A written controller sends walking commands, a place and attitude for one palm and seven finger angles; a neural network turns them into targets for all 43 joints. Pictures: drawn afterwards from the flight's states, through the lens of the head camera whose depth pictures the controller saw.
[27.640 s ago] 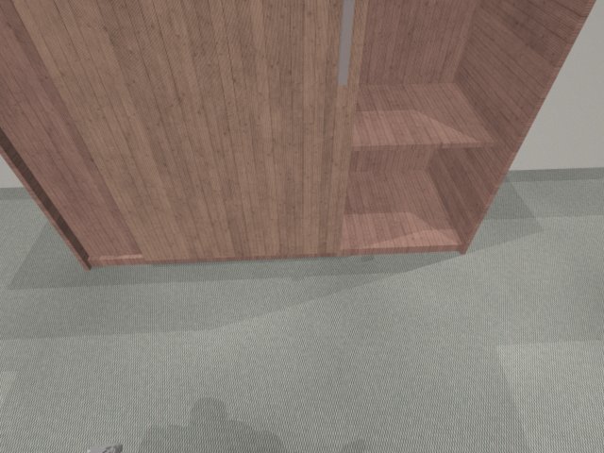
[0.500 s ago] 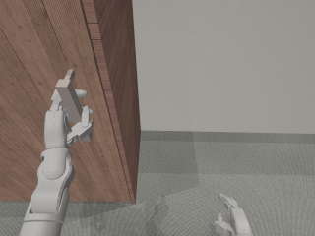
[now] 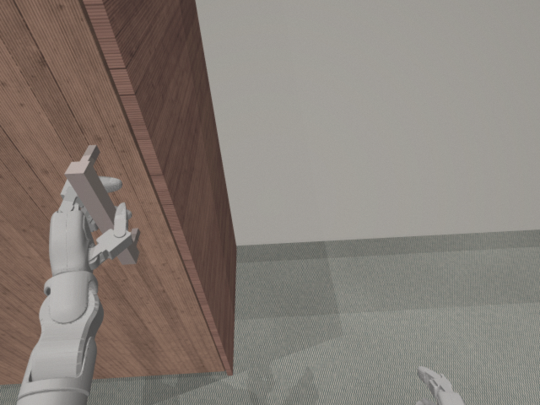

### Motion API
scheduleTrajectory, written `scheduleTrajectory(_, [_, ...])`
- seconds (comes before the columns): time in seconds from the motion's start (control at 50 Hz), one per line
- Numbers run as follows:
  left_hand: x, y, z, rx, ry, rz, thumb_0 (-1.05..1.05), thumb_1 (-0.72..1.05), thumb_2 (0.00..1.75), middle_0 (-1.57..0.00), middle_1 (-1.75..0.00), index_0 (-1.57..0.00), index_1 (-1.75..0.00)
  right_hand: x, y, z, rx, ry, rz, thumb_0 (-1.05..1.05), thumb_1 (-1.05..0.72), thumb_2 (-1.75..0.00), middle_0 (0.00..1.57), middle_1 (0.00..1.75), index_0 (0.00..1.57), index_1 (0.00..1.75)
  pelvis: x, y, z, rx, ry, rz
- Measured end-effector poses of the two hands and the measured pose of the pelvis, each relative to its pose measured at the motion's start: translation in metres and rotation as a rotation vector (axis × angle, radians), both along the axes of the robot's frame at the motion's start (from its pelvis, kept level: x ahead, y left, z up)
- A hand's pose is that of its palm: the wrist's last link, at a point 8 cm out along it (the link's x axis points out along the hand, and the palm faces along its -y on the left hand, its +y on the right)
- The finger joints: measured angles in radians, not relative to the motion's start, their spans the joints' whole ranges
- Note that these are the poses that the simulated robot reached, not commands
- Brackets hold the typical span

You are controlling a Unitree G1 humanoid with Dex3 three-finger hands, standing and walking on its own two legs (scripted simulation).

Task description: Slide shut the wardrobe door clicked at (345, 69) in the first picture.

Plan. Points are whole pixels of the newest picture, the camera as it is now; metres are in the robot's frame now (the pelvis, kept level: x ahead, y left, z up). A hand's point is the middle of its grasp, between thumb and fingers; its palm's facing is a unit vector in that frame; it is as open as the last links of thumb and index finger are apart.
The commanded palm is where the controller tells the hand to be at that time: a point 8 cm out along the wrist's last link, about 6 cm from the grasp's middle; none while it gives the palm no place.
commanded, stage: loosen the grip on the handle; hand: left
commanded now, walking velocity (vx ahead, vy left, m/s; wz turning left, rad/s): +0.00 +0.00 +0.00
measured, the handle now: (112, 209) +0.34 +0.26 +0.13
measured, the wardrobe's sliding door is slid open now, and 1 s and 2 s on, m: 0.00 0.00 0.00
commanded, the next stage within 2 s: slip the hand off the handle in 0.56 s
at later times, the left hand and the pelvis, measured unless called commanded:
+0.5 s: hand (121, 233) +0.31 +0.23 +0.13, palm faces +0.38 -0.91 -0.15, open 13.9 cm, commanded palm +0.26 +0.27 +0.13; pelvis -0.02 +0.01 -0.02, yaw +0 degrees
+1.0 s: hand (91, 239) +0.29 +0.27 +0.13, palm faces +0.45 -0.88 -0.17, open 14.7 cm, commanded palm +0.25 +0.31 +0.13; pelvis +0.00 +0.01 -0.02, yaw +0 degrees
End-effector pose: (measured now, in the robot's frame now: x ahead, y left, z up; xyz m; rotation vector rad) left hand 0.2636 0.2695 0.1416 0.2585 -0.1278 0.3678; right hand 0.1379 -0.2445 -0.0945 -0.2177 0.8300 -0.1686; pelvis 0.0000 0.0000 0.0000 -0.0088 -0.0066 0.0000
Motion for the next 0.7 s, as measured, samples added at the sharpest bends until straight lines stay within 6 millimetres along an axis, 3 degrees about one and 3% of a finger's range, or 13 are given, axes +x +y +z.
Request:
scheduleTrajectory(0.06, [0.012, 0.011, 0.0, -0.023, 0.008, -0.048, -0.08, 0.59, 0.79, -0.45, -1.4, -0.29, -1.41, -0.004, 0.005, 0.004, -0.002, -0.019, 0.036, 0.01, -0.91, -0.9, 0.2, 0.29, 0.2, 0.3, -0.011, -0.003, -0.002, 0.009, 0.01, -0.001])
scheduleTrajectory(0.16, [-0.002, 0.005, -0.003, -0.126, -0.04, -0.003, -0.05, 0.43, 0.7, -0.46, -1.4, -0.37, -1.4, -0.001, 0.011, 0.01, 0.022, -0.145, 0.049, 0.01, -0.91, -0.9, 0.2, 0.3, 0.21, 0.3, -0.023, 0.003, -0.008, 0.013, 0.001, -0.008])
scheduleTrajectory(0.32, [-0.002, 0.002, -0.005, -0.08, -0.062, 0.044, -0.01, -0.15, 0.4, -0.43, -1.38, -0.3, -1.33, -0.003, 0.021, 0.016, 0.007, -0.215, 0.067, 0.01, -0.9, -0.9, 0.2, 0.3, 0.21, 0.3, -0.029, 0.006, -0.015, 0.016, -0.014, -0.007])
scheduleTrajectory(0.4, [0.0, 0.002, -0.007, -0.061, -0.066, 0.017, -0.01, -0.36, 0.3, -0.4, -1.34, -0.3, -1.31, -0.004, 0.024, 0.012, -0.007, -0.192, 0.073, 0.01, -0.9, -0.9, 0.2, 0.3, 0.21, 0.3, -0.025, 0.008, -0.015, 0.01, -0.015, -0.005])
scheduleTrajectory(0.52, [0.002, 0.005, -0.011, -0.068, -0.056, 0.0, -0.01, -0.5, 0.23, -0.36, -1.28, -0.3, -1.24, 0.001, 0.029, 0.006, -0.012, -0.153, 0.072, 0.01, -0.9, -0.9, 0.2, 0.3, 0.21, 0.3, -0.014, 0.013, -0.015, 0.004, -0.003, -0.007])
scheduleTrajectory(0.7, [-0.001, 0.001, -0.011, -0.068, -0.042, 0.007, -0.01, -0.55, 0.2, -0.33, -1.22, -0.27, -1.17, 0.018, 0.039, 0.0, 0.014, -0.131, 0.093, 0.01, -0.9, -0.9, 0.2, 0.3, 0.21, 0.3, -0.002, 0.017, -0.016, 0.006, 0.015, -0.004])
